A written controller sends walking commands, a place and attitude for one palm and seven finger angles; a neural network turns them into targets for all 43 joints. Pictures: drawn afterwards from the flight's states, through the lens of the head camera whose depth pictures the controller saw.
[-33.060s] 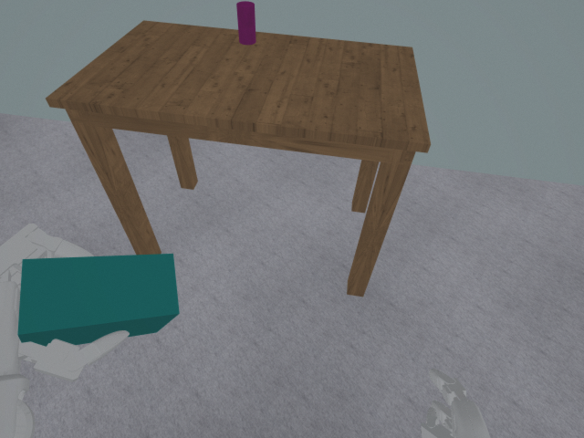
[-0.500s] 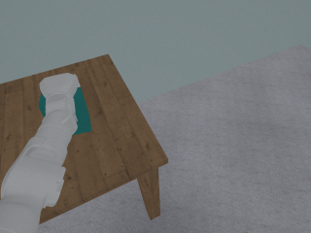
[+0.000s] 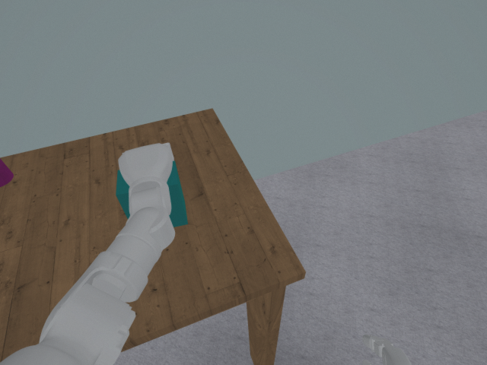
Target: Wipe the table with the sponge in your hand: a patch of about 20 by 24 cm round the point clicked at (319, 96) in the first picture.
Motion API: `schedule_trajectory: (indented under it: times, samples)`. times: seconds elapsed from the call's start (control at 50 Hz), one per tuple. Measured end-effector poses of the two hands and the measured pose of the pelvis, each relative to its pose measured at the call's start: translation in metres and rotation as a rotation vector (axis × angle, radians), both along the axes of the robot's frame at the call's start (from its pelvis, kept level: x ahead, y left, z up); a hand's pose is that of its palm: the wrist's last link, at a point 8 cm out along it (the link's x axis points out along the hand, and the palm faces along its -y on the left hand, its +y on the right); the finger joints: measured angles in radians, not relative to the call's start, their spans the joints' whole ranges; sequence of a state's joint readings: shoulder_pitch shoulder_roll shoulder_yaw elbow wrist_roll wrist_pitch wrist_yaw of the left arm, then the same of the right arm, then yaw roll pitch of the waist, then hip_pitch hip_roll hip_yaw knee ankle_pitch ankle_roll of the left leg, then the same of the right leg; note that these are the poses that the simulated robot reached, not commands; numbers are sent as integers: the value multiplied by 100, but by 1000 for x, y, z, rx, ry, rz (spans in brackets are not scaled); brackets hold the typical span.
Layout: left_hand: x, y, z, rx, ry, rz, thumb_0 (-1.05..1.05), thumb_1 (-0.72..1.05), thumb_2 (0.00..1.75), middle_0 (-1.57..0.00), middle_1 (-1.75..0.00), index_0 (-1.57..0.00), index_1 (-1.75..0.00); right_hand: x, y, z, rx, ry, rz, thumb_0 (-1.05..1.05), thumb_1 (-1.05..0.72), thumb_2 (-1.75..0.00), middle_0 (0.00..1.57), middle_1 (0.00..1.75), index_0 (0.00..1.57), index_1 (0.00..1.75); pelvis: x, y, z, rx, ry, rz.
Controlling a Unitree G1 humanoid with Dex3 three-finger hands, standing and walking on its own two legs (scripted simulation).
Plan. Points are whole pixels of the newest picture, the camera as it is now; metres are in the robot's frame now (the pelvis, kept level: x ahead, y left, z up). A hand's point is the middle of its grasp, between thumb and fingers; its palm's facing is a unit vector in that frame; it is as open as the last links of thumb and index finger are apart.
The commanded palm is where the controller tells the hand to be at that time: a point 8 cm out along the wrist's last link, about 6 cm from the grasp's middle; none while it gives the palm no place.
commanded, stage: wipe back along the third lane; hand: left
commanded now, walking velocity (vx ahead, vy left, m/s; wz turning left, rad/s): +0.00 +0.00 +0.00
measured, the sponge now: (157, 206) +0.41 +0.20 +0.03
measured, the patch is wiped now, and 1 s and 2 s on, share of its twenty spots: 0.95 0.95 0.95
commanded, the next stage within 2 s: slide back across to the middle lane in 1.14 s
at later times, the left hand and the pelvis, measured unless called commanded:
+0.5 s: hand (166, 205) +0.36 +0.16 +0.09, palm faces +0.09 -0.07 -0.99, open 10.3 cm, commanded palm +0.30 +0.15 +0.11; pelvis +0.01 -0.01 +0.00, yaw +1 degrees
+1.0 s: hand (176, 233) +0.30 +0.13 +0.09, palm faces +0.08 -0.07 -0.99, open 10.3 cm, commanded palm +0.25 +0.13 +0.11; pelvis -0.02 -0.05 +0.00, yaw -1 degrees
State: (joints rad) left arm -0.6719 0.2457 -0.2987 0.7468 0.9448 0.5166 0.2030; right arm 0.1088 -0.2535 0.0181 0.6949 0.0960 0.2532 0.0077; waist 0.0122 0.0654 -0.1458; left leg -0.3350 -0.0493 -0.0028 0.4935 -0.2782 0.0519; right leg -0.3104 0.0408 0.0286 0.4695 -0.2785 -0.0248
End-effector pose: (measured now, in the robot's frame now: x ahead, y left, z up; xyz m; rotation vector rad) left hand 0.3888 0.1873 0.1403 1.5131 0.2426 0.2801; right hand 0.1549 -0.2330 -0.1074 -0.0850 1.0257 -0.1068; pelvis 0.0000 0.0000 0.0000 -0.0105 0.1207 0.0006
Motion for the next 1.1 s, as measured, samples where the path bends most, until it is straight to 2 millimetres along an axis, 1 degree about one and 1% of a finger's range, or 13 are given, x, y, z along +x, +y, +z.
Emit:
schedule_trajectory:
  times: [0.1,0.18,0.26,0.36,0.52,0.72,0.86,0.96,1.1]
  samples:
    - [-6,-2,0,-4,-11,2,0,-51,105,-65,-141,-69,-140,33,18,10,20,-58,57,1,-91,-90,20,30,19,30,6,4,-1,0,-9,10]
    - [-12,-6,0,-3,-18,-2,0,-51,105,-65,-141,-69,-140,53,28,17,38,-91,99,1,-91,-90,20,30,19,30,9,4,-1,0,-17,19]
    - [-19,-10,0,-11,-27,-10,0,-51,105,-65,-141,-69,-140,65,33,22,55,-117,129,1,-91,-90,20,30,19,30,12,4,-2,0,-27,22]
    - [-32,-17,0,-18,-39,-26,0,-51,105,-65,-141,-69,-140,72,36,25,76,-140,151,1,-91,-90,20,30,19,30,12,1,-2,2,-43,22]
    - [-57,-31,0,-33,-61,-41,0,-51,105,-66,-140,-69,-140,66,28,27,95,-160,161,1,-91,-90,20,30,19,30,5,-7,-3,9,-71,14]
    - [-88,-45,0,-37,-66,-25,0,-51,105,-66,-140,-69,-139,49,5,29,92,-188,138,1,-91,-90,20,30,19,30,-11,-24,-2,20,-106,0]
    - [-98,-55,0,-19,-44,-16,0,-51,105,-66,-140,-69,-139,36,-16,28,81,-202,107,1,-91,-90,20,30,19,30,-21,-37,-2,28,-122,-3]
    - [-106,-58,0,-28,-47,-23,0,-51,105,-65,-140,-69,-139,28,-31,25,77,-211,84,1,-91,-90,20,30,19,30,-23,-45,-2,31,-128,-12]
    - [-116,-63,-1,-31,-52,-27,0,-50,105,-65,-141,-69,-140,26,-45,22,73,-215,72,1,-91,-90,20,30,19,30,-21,-53,-2,34,-138,-13]
